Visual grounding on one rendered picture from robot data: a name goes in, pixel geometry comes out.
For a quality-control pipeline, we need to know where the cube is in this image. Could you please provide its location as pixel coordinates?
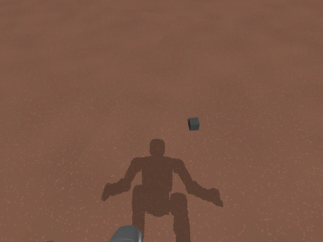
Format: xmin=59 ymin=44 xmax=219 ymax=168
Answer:
xmin=188 ymin=117 xmax=200 ymax=131

